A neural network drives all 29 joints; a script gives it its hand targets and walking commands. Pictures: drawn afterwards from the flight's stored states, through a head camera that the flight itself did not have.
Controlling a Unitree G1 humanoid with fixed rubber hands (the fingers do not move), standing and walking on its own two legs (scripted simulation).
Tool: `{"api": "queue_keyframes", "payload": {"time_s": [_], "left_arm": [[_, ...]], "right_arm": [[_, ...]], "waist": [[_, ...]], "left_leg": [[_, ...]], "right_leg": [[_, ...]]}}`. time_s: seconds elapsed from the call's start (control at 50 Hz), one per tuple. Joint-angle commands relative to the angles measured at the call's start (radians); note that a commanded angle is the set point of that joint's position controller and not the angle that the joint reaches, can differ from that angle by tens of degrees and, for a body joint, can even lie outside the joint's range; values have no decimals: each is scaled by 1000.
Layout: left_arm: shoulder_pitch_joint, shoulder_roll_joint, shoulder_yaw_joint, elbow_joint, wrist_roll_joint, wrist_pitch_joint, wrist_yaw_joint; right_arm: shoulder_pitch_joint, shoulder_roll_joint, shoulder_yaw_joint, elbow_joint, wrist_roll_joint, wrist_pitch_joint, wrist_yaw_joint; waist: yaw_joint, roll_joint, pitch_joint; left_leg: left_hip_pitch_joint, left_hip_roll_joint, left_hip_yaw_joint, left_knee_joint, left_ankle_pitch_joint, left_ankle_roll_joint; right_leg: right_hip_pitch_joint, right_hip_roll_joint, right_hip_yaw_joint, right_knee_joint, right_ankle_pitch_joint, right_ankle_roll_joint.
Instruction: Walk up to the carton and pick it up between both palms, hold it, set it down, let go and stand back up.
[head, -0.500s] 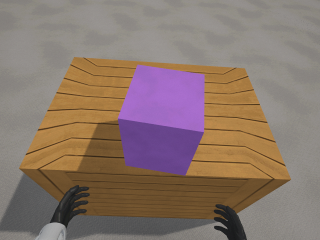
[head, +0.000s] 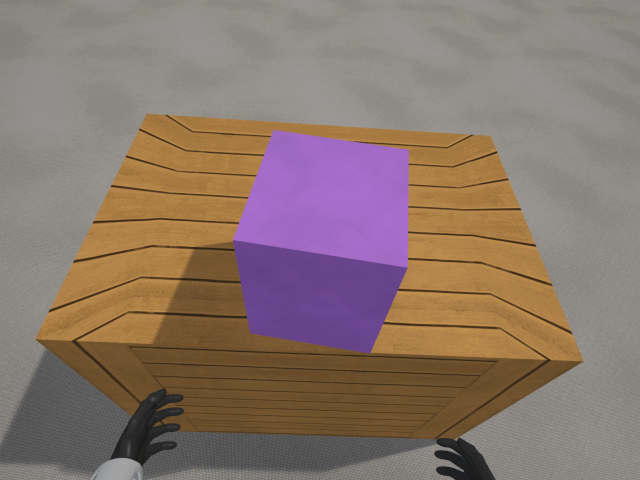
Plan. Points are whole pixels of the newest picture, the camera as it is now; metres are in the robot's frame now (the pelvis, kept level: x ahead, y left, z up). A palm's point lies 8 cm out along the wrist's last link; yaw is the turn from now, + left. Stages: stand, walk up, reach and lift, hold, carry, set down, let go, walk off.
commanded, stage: let go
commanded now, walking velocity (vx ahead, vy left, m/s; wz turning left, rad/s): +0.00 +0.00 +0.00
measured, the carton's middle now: (324, 247) +0.47 +0.01 -0.01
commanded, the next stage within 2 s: stand in 0.46 s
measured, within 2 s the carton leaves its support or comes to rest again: neither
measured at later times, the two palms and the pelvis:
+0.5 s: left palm (142, 461) +0.18 +0.22 -0.09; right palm out of the picture +0.14 -0.22 -0.10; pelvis +0.01 +0.00 +0.00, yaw +0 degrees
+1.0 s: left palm out of the picture +0.12 +0.25 -0.12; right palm out of the picture +0.09 -0.28 -0.11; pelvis +0.01 -0.01 +0.00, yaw +0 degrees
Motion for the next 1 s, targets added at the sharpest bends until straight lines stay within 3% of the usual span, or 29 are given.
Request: {"api": "queue_keyframes", "payload": {"time_s": [0.0,0.02,0.04,0.08,0.1,0.22,0.24,0.26,0.28,0.32,0.42,0.44,0.46,0.48,0.5,0.54,0.56,0.6,0.64,0.68,0.72,0.76,0.8,0.82,0.86,0.88,0.92,0.96,0.98], "left_arm": [[25,63,-86,-135,20,-1,26],[3,91,-76,-164,14,-7,24],[-5,50,-94,-128,25,3,32],[-11,59,-91,-152,30,4,46],[-9,34,-98,-150,47,10,54],[-4,50,-92,-172,44,22,50],[36,10,-101,-97,59,36,47],[8,33,-90,-152,52,34,47],[21,24,-94,-144,55,32,47],[20,39,-81,-168,61,34,43],[27,31,-76,-163,64,28,43],[66,212,47,-24,97,-39,35],[81,222,54,-19,80,-53,41],[97,206,52,27,83,-53,39],[68,193,49,19,86,-61,30],[44,185,43,59,96,-74,27],[42,178,42,71,97,-73,21],[66,182,37,130,101,-76,25],[34,190,32,168,112,-84,20],[50,196,38,205,103,-89,16],[6,222,35,232,111,-99,16],[36,221,32,262,112,-108,12],[16,254,39,276,107,-107,5],[24,255,42,306,109,-109,14],[-5,249,33,310,108,-104,7],[48,263,41,339,107,-106,16],[31,247,35,348,98,-103,12],[16,277,48,363,102,-102,15],[30,252,34,369,100,-107,14]], "right_arm": [[-121,-181,-150,-91,-9,-29,16],[-127,-178,-156,-109,4,-33,11],[-131,-193,-165,-61,-8,-30,18],[-158,-213,-181,-62,-22,-32,30],[-156,-214,-180,-42,-31,-24,38],[-152,-206,-157,-26,-15,-18,47],[-152,-228,-162,27,-27,-15,51],[-149,-221,-166,5,-27,-18,49],[-144,-219,-163,26,-15,-20,52],[-140,-233,-178,14,-19,-29,47],[-143,-233,-166,23,-10,-42,49],[-23,-340,-140,88,-82,80,2],[-12,-338,-145,91,-72,124,-4],[-17,-330,-136,102,-84,141,-12],[-34,-339,-137,86,-84,159,-19],[-61,-343,-119,104,-89,180,-25],[-59,-343,-110,118,-88,181,-24],[-57,-332,-100,152,-90,179,-27],[-40,-334,-93,187,-89,183,-32],[-79,-358,-92,201,-95,178,-23],[-101,-349,-85,218,-96,183,-22],[-110,-378,-88,245,-95,186,-17],[-62,-363,-75,266,-84,184,-21],[-75,-356,-71,275,-91,179,-17],[-93,-381,-71,280,-88,181,-22],[-85,-382,-84,291,-88,183,-17],[-88,-394,-75,301,-86,184,-21],[-78,-387,-80,317,-90,186,-27],[-99,-403,-79,319,-93,183,-22]], "waist": [[19,93,-209],[14,74,-211],[13,116,-210],[18,106,-220],[20,139,-218],[20,83,-210],[18,75,-181],[19,75,-213],[18,100,-200],[13,67,-217],[33,87,-215],[25,159,-403],[31,92,-460],[35,116,-460],[33,26,-411],[28,97,-338],[41,70,-338],[41,110,-321],[18,58,-257],[36,120,-259],[35,63,-246],[42,99,-249],[6,81,-183],[29,89,-190],[15,103,-192],[28,85,-206],[29,125,-162],[13,105,-185],[39,109,-165]], "left_leg": [[415,92,-52,-185,116,-106],[410,89,-52,-176,109,-102],[422,90,-51,-188,95,-105],[407,101,-58,-190,107,-111],[395,109,-64,-203,89,-113],[395,68,-23,-173,110,-94],[414,69,-32,-179,133,-99],[444,66,-29,-166,146,-100],[444,67,-24,-158,167,-104],[447,71,-34,-158,147,-101],[422,69,-22,-153,197,-99],[316,144,-137,-4,588,-83],[283,135,-137,9,590,-63],[281,120,-111,20,512,-44],[235,119,-131,-5,458,-54],[201,113,-113,-36,334,-40],[211,120,-131,-51,344,-48],[218,125,-147,-65,312,-43],[184,148,-165,-100,287,-70],[211,149,-165,-124,241,-48],[181,142,-166,-134,159,-39],[170,134,-145,-119,176,-34],[127,144,-162,-139,147,-46],[144,141,-163,-143,114,-25],[175,147,-161,-152,145,-38],[190,159,-187,-160,154,-38],[143,157,-184,-191,87,-36],[173,169,-193,-194,79,-49],[166,163,-202,-211,76,-47]], "right_leg": [[19,14,-44,-81,52,-22],[29,15,-40,-82,47,-16],[7,17,-43,-72,33,-25],[6,24,-52,-61,46,-24],[29,29,-53,-55,48,-26],[6,6,-32,-75,41,-29],[-26,10,-44,-83,43,-37],[-26,8,-35,-89,44,-36],[-35,7,-35,-94,64,-34],[-18,8,-31,-87,53,-29],[-3,9,-34,-77,85,-26],[95,-83,57,83,163,-23],[186,-105,66,95,245,-25],[186,-116,65,82,267,-26],[173,-107,63,90,216,-26],[153,-119,81,52,181,-26],[155,-116,73,50,138,-22],[126,-121,85,34,116,-21],[108,-122,88,24,107,-24],[90,-128,102,13,64,-24],[97,-137,108,-8,59,-25],[106,-149,125,-18,81,-27],[83,-143,127,-9,96,-31],[84,-149,134,-23,63,-32],[59,-148,138,-22,67,-31],[52,-128,121,1,67,-34],[67,-133,131,-30,37,-24],[76,-134,131,-19,53,-21],[61,-133,129,-10,34,-25]]}}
